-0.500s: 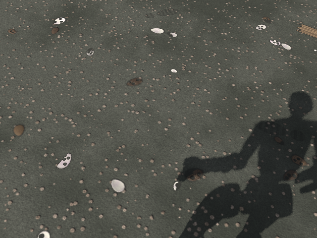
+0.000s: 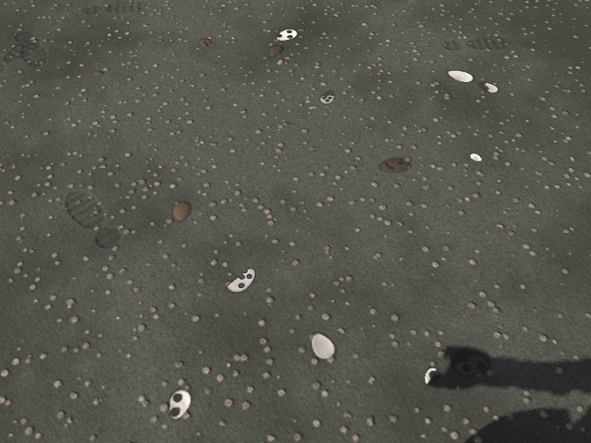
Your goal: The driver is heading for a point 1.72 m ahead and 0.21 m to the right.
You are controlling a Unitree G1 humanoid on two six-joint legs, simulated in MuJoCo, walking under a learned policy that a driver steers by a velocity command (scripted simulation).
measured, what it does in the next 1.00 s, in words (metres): steps on the spot: left foot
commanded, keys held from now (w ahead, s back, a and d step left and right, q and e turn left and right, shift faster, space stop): no key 0.64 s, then w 0.36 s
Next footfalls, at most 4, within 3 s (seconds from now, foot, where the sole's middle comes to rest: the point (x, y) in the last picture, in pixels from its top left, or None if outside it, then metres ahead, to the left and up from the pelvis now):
0.32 left None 0.01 0.14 -0.77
1.34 left None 0.43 0.12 -0.77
1.66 right None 0.40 -0.12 -0.77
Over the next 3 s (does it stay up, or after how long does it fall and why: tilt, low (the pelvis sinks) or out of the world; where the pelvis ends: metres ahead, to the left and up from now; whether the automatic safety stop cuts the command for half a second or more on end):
stays up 0.58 0.04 0.00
